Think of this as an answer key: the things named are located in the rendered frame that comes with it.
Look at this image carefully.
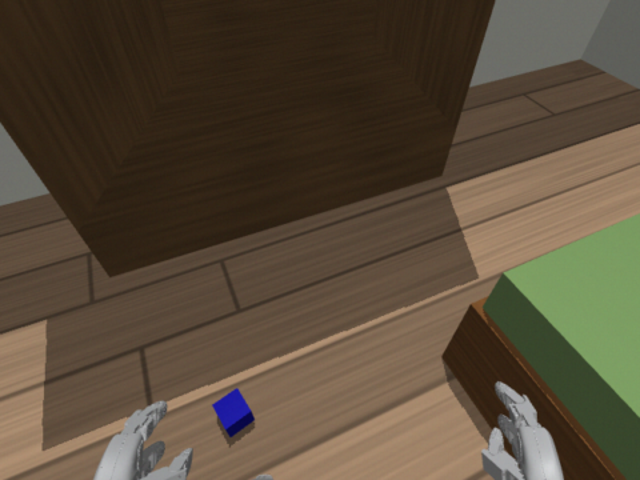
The right robot hand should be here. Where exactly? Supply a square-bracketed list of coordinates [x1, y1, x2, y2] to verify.
[482, 381, 564, 480]

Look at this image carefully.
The bed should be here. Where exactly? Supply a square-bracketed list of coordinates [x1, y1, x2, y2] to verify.
[442, 213, 640, 480]

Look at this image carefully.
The left robot hand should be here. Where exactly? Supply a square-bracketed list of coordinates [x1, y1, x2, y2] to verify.
[93, 401, 193, 480]

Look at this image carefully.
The cube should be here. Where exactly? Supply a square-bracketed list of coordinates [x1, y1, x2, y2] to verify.
[212, 388, 255, 438]

